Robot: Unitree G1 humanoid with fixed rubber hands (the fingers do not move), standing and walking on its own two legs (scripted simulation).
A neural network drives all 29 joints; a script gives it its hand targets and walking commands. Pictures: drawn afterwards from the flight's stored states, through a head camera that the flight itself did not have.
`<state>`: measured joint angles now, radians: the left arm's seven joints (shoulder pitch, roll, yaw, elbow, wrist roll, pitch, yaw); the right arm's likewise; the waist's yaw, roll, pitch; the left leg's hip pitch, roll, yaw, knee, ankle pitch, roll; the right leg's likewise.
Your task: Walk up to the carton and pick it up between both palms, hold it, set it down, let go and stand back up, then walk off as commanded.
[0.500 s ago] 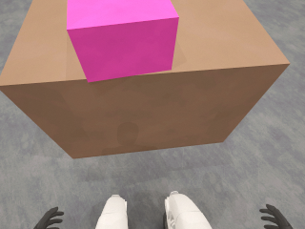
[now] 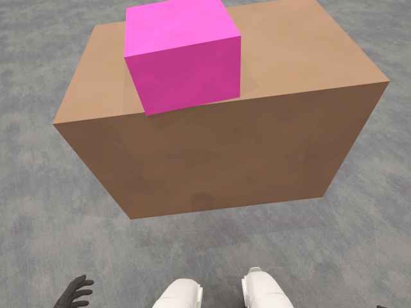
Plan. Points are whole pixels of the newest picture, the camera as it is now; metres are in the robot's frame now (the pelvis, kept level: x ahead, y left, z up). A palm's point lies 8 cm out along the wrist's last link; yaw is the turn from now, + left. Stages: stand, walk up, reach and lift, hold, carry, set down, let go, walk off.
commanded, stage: walk off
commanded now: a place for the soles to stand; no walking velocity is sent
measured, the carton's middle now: (182, 51) +0.79 +0.08 +0.08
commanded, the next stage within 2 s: stand in 1.74 s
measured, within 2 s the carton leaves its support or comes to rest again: neither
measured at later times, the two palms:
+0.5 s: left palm out of the picture +0.06 +0.32 -0.07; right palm out of the picture -0.06 -0.27 -0.08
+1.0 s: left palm out of the picture +0.06 +0.38 -0.09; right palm out of the picture +0.10 -0.23 -0.08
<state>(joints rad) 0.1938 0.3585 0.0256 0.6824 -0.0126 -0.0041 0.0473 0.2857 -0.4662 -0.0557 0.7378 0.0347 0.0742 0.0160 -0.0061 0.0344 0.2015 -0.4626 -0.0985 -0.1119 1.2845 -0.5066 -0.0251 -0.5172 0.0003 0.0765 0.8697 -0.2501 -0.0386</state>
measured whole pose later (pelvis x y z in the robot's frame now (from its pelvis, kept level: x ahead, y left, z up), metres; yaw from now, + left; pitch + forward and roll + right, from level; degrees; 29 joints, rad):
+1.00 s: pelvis +0.00 +0.08 +0.01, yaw +1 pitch -4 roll -1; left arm 0.29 0.37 0.04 0.77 0.00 -0.04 0.00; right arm 0.23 -0.39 -0.06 0.81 0.03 -0.06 0.00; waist 0.02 0.00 0.15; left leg -0.46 -0.03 -0.09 0.79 -0.26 0.00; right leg -0.40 0.03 0.07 1.05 -0.59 0.01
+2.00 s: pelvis +0.00 +0.06 +0.03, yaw +0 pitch -2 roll +0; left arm 0.21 0.37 0.04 0.79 0.00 -0.01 -0.02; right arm 0.19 -0.36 -0.06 0.89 0.03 -0.03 0.01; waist 0.01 -0.04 0.05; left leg -0.35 -0.03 -0.09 0.71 -0.34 -0.01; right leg -0.39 0.03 0.07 0.72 -0.30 -0.01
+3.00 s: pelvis +0.02 +0.06 +0.04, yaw +0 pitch -2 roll +0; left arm 0.19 0.37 0.04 0.86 0.00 -0.02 -0.01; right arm 0.13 -0.35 -0.06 0.97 0.03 -0.02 0.01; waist 0.01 -0.03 0.03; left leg -0.26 -0.02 -0.09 0.60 -0.30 -0.01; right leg -0.29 0.03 0.07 0.58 -0.26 0.00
